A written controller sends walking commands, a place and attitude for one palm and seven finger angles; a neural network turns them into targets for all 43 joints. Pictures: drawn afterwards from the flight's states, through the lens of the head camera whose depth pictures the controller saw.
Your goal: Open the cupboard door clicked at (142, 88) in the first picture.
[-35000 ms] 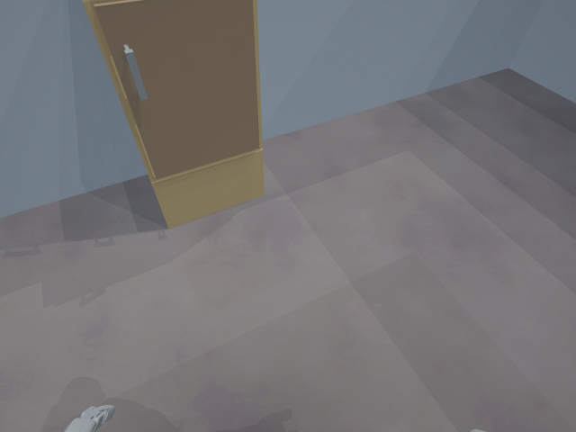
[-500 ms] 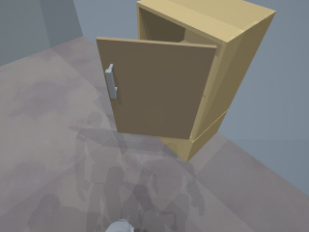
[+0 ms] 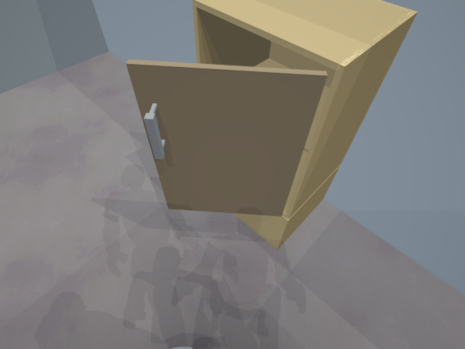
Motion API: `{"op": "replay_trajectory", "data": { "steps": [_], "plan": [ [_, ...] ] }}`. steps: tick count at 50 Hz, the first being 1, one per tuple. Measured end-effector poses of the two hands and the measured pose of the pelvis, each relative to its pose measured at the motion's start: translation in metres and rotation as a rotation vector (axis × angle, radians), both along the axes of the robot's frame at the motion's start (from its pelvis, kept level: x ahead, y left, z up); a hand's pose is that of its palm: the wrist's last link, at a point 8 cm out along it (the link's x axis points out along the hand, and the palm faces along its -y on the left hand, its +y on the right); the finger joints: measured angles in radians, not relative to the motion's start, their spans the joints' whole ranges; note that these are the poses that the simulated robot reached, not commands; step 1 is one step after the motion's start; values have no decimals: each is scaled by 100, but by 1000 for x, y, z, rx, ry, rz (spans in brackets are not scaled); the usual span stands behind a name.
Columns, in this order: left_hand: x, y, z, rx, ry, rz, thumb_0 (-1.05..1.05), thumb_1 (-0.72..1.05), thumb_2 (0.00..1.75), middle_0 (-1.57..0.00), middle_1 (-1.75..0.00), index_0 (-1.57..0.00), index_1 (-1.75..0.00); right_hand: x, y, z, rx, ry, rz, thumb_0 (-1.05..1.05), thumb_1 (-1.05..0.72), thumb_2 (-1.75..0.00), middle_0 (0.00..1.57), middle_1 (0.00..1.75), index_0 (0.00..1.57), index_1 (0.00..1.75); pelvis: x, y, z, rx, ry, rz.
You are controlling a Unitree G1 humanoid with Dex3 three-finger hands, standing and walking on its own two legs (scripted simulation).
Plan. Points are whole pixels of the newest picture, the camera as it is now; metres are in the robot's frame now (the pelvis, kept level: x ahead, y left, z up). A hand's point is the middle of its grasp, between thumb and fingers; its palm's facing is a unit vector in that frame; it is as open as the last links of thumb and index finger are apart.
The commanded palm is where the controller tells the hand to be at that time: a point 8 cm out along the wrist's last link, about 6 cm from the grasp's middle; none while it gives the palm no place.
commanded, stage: come to a stop and stand still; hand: left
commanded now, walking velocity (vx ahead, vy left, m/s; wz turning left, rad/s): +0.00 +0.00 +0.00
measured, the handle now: (157, 132) +0.60 +0.23 -0.03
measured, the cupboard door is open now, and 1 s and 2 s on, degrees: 40 40 40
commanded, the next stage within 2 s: look again from close up in 0.62 s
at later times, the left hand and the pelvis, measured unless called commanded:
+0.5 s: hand out of the picture +0.03 +0.13 -0.16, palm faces +0.00 -0.97 -0.23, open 7.3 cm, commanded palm none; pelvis -0.01 -0.05 +0.00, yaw +0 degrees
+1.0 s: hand out of the picture +0.03 +0.12 -0.17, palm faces +0.02 -0.98 -0.18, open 7.4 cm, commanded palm none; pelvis +0.03 -0.05 +0.01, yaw +0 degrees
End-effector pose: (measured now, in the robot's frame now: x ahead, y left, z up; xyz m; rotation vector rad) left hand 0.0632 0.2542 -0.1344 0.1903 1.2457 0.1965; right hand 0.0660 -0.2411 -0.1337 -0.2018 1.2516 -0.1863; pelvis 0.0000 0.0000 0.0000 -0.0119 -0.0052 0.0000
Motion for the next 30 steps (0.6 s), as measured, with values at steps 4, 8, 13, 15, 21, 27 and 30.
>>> {"op": "replay_trajectory", "data": {
  "steps": [4,8,13,15,21,27,30],
  "plan": [
    [3,-14,4,50,-33,-47,0,91,90,-19,-29,-19,-30,-20,-27,-10,15,12,-41,0,-91,-90,20,30,20,30,-3,-16,-7,2,-2,-17],
    [2,-30,7,46,-52,-79,0,91,90,-19,-29,-19,-30,-36,-39,-13,23,5,-59,0,-91,-90,20,30,20,30,-2,-21,-8,-15,-6,-1],
    [6,-46,1,14,-90,-62,1,91,90,-20,-29,-20,-30,-55,-31,-14,44,21,-45,0,-91,-90,20,30,19,30,-2,-30,-9,3,-28,6],
    [4,-54,2,-2,-91,-57,1,91,90,-20,-29,-20,-30,-62,-25,-13,63,37,-31,0,-91,-90,20,30,19,30,-3,-34,-6,6,-29,5],
    [-18,-70,7,-17,-50,-47,0,92,90,-20,-29,-20,-30,-72,-19,-14,104,89,-16,1,-93,-90,20,30,20,30,-8,-44,1,13,-17,3],
    [-46,-72,2,-19,56,-37,0,92,90,-20,-29,-20,-30,-80,-25,-10,104,124,-27,1,-92,-90,20,30,20,30,-4,-50,3,16,-5,-1],
    [-55,-75,0,-29,93,-24,0,92,90,-20,-29,-20,-30,-81,-27,-8,96,146,-26,1,-92,-90,20,30,20,30,0,-52,4,16,-1,-1]
  ]
}}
